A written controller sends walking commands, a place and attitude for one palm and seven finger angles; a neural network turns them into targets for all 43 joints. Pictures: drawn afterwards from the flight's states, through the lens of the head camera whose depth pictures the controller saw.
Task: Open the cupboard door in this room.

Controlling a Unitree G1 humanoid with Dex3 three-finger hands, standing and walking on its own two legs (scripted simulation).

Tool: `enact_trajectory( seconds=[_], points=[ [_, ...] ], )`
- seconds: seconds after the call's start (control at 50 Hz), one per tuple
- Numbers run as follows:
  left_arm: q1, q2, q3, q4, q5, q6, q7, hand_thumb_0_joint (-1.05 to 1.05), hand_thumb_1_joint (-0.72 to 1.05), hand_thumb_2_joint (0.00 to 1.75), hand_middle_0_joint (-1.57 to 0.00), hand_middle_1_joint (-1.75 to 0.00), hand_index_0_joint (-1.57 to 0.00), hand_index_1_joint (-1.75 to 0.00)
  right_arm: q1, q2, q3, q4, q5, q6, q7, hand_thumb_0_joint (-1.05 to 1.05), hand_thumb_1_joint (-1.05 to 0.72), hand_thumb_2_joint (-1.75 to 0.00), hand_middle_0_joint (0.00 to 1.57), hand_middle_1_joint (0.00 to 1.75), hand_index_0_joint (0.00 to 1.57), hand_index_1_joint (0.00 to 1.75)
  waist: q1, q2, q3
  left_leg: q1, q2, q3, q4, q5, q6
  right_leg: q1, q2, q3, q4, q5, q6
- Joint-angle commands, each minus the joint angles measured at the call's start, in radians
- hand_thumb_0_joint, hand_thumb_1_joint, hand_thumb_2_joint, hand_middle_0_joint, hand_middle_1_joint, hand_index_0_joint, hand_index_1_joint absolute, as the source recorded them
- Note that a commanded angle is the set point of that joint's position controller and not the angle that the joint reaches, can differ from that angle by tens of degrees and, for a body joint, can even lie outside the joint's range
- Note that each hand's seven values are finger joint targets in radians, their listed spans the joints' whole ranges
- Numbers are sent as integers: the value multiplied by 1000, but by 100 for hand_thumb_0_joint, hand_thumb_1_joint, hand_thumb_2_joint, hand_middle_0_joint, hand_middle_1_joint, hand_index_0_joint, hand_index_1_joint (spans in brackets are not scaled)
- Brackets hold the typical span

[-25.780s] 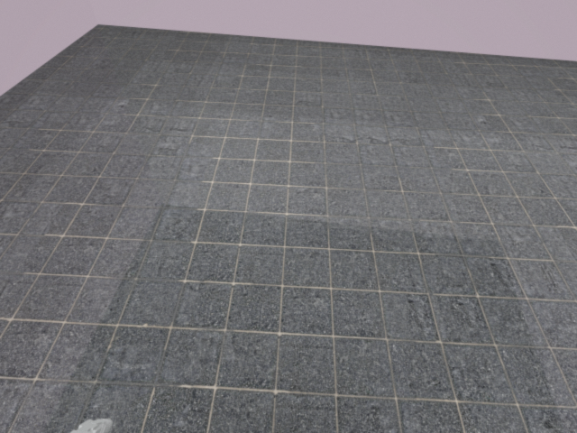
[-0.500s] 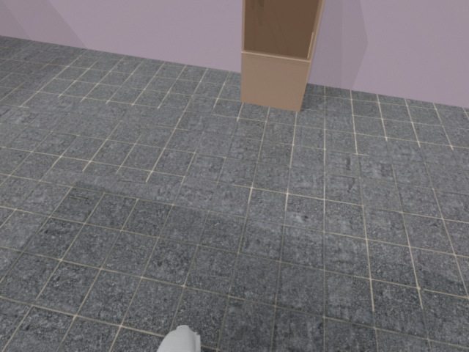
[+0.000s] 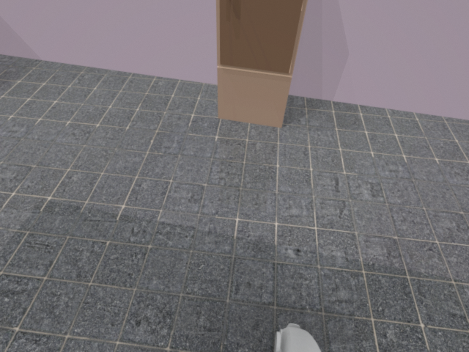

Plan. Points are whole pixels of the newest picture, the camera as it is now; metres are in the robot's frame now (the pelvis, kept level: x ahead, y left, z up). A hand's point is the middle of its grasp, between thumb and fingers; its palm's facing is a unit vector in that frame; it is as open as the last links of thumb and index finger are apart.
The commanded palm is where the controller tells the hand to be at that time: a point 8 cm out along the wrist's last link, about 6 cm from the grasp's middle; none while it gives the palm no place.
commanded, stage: turn or walk to find it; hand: left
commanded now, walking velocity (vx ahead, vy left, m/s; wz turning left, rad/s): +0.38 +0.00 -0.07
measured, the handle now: out of the picture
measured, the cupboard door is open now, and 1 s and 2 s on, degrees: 0 0 0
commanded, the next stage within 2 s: stand and wait in 0.94 s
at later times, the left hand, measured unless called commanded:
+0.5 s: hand (180, 315) +0.22 +0.12 -0.16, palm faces +0.07 -0.97 -0.24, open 7.2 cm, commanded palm none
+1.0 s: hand (179, 209) +0.48 +0.17 -0.17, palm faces +0.04 -0.98 -0.19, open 7.4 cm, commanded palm none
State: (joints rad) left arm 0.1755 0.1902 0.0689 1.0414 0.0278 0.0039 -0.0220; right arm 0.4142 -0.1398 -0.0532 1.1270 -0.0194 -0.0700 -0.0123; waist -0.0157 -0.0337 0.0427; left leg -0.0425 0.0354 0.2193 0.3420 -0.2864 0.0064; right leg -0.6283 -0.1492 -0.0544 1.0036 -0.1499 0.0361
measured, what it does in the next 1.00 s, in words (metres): walks ahead: right foot, then left foot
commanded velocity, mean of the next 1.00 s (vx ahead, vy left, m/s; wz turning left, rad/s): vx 0.35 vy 0.00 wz -0.02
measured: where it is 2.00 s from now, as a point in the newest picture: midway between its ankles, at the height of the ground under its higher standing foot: (249, 269)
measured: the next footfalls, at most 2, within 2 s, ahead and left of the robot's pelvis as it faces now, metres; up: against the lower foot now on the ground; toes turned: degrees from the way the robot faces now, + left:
right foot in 0.16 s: +0.23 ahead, -0.15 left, +0.00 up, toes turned -10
left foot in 0.70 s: +0.43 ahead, +0.08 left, +0.00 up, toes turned +11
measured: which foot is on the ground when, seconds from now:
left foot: down 0.00-0.16, up 0.18-0.68, down 0.70-1.00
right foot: up 0.00-0.14, down 0.16-0.70, up 0.72-1.00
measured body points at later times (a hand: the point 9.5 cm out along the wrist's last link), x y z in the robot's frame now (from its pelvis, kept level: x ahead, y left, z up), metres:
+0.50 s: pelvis +0.21 -0.07 +0.00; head +0.22 -0.08 +0.45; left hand +0.22 +0.17 -0.15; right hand +0.31 -0.31 -0.15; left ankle +0.29 +0.09 -0.68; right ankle +0.19 -0.14 -0.74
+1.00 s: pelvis +0.42 -0.02 +0.00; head +0.44 -0.02 +0.45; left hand +0.48 +0.22 -0.15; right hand +0.40 -0.27 -0.15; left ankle +0.39 +0.08 -0.74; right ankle +0.48 -0.17 -0.66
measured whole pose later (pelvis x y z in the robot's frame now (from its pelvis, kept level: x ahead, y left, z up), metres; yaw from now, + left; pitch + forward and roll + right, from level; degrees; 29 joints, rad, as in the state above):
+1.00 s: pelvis +0.42 -0.02 +0.00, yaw -1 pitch -1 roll +1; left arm 0.19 0.20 0.07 1.05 0.03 0.00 -0.01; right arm 0.34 -0.17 -0.06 1.10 -0.02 -0.07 -0.02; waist 0.00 -0.04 0.04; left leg -0.08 0.03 0.20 0.36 -0.26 0.02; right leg -0.61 -0.16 -0.05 1.08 -0.18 0.04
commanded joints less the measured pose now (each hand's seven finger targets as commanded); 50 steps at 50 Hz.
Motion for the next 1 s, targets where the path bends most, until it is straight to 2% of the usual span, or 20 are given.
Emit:
enact_trajectory(
  seconds=[0.0, 0.06, 0.1, 0.12, 0.14, 0.16, 0.2, 0.24, 0.28, 0.4, 0.58, 0.6, 0.64, 0.66, 0.68, 0.7, 0.76, 0.84, 0.92, 0.98],
  points=[
    [-133, 4, -11, -99, -4, -30, -12, 0, 90, 90, -20, -30, -20, -30, 68, -138, -26, -33, -8, -17, -3, 0, -90, -90, 20, 30, 20, 30, -29, 153, 89, -21, 269, -119, -139, 325, 117, 17, 19, -56, -251, -12, -13],
    [-122, 14, -6, -98, -3, -44, -11, 0, 90, 90, -20, -30, -20, -30, 73, -154, -30, -18, -10, -9, -6, 0, -90, -90, 20, 30, 20, 30, -11, 162, 56, -8, 279, -107, -50, 467, 98, 163, 65, -85, -369, -49, -47],
    [92, 64, 5, -30, 1, -61, -4, 0, 90, 90, -20, -30, -20, -30, 58, -163, -30, -15, -3, -4, -3, 0, -90, -90, 20, 30, 20, 30, 91, 102, -64, -38, 223, -63, 213, 616, 51, 467, 123, -122, -496, 0, -71],
    [263, 137, 24, 26, 7, -74, 5, 0, 90, 90, -20, -30, -20, -30, 47, -144, -26, -23, 5, -6, 7, 0, -90, -90, 20, 30, 20, 30, 164, 12, -169, -210, 177, -32, 448, 463, 17, 739, 25, -17, -503, 26, -104],
    [400, 260, 56, 66, 6, -81, 21, 0, 90, 90, -20, -30, -20, -30, 57, -66, -10, -59, 18, -9, 12, 0, -90, -90, 20, 30, 20, 30, 187, -244, -275, -492, 30, -20, 774, -160, -24, 956, -261, 392, -577, 100, -201],
    [352, 291, 63, 65, -18, -78, 25, 0, 90, 90, -20, -30, -20, -30, 30, -90, -9, -75, 24, 3, 8, 0, -90, -90, 20, 30, 20, 30, 156, -251, -289, -560, 29, -166, 963, -290, -12, 892, -346, 537, -689, 30, -243],
    [174, 192, 40, 14, -18, -70, 31, 0, 90, 90, -20, -30, -20, -30, -93, -92, -22, -89, 10, 9, 10, 0, -90, -90, 20, 30, 20, 30, 111, -19, -75, -636, 115, -231, 1033, -111, 1, 642, -297, 424, -746, -177, -225],
    [84, 108, 11, -3, -12, -82, 34, 0, 90, 90, -20, -30, -20, -30, -70, -52, -14, -72, -5, 25, 14, 0, -90, -90, 20, 30, 20, 30, 40, -23, -16, -554, 145, -214, 936, -11, -16, 458, -208, 233, -772, -89, -175],
    [79, 72, -1, 4, -7, -89, 34, 0, 90, 90, -20, -30, -20, -30, -25, -41, -13, -58, -10, 46, 19, 0, -90, -90, 20, 30, 20, 30, 7, -85, -14, -505, 143, -189, 864, 22, -33, 384, -156, 132, -795, -54, -159],
    [127, 81, -7, 20, -7, -110, 33, 0, 90, 90, -20, -30, -20, -30, -161, -62, -19, -127, -10, 52, 40, 0, -90, -90, 20, 30, 20, 30, 5, -78, 47, -582, 149, -176, 666, 129, -59, 421, -137, 71, -848, 9, -182],
    [241, 120, -9, 76, -7, -98, 37, 0, 90, 90, -20, -30, -20, -30, -407, -82, 3, -212, -7, 30, 53, 0, -90, -90, 20, 30, 20, 30, 72, -62, 56, -515, 91, -108, 313, 78, -20, 649, -156, 45, -777, 248, -180],
    [243, 123, -7, 81, -6, -95, 38, 0, 90, 90, -20, -30, -20, -30, -395, -92, 0, -213, -7, 26, 50, 0, -90, -90, 20, 30, 20, 30, 63, -47, 50, -463, 83, -101, 281, 57, -12, 648, -165, 44, -742, 287, -178],
    [218, 133, -4, 82, -11, -92, 37, 0, 90, 90, -20, -30, -20, -30, -237, -119, -6, -160, -14, 13, 37, 0, -90, -90, 20, 30, 20, 30, -18, -17, -41, -209, 19, -45, 167, 86, 7, 610, -109, -34, -520, 479, -140],
    [208, 120, -7, 73, -17, -93, 34, 0, 90, 90, -20, -30, -20, -30, -79, -174, -21, -114, -18, 6, 27, 0, -90, -90, 20, 30, 20, 30, -87, 52, -144, 62, 63, -95, 125, 165, 37, 474, -61, -78, -305, 424, -98],
    [254, 62, -15, 52, -25, -91, 23, 0, 90, 90, -20, -30, -20, -30, 55, -293, -51, -81, -28, 0, 14, 0, -90, -90, 20, 30, 20, 30, -116, 279, -268, 340, 326, -437, 103, 246, 130, 189, 68, -126, -7, -1, -46],
    [187, 60, -25, 18, -20, -97, 21, 0, 90, 90, -20, -30, -20, -30, 103, -336, -57, -67, -11, 15, 9, 0, -90, -90, 20, 30, 20, 30, -122, 304, -245, 332, 446, -582, 15, 301, 202, 52, 108, -52, 191, -422, -49],
    [88, 42, -11, 19, -10, -76, 12, 0, 90, 90, -20, -30, -20, -30, -65, -197, -28, -97, -6, 4, 2, 0, -90, -90, 20, 30, 20, 30, -52, 147, -25, 25, 373, -415, -90, 175, 146, -6, 4, 43, 266, -242, -44],
    [156, -10, -6, 33, 3, -32, 8, 0, 90, 90, -20, -30, -20, -30, -97, -117, -18, -95, -4, -13, -2, 0, -90, -90, 20, 30, 20, 30, 26, 141, 22, -151, 272, -225, -163, 157, 104, 68, -5, 23, 200, -100, -16],
    [72, 8, 1, -20, 1, -18, -2, 0, 90, 90, -20, -30, -20, -30, -62, -127, -16, -85, 1, -20, -3, 0, -90, -90, 20, 30, 20, 30, 33, 139, 75, -147, 267, -196, -205, 160, 131, -21, -26, 29, 121, -4, 5],
    [-26, 3, -9, -60, -2, -20, -1, 0, 90, 90, -20, -30, -20, -30, -20, -136, -20, -66, -1, -16, -4, 0, -90, -90, 20, 30, 20, 30, 11, 133, 89, -96, 247, -142, -155, 371, 133, 11, -13, -15, -106, 1, 11]
  ],
)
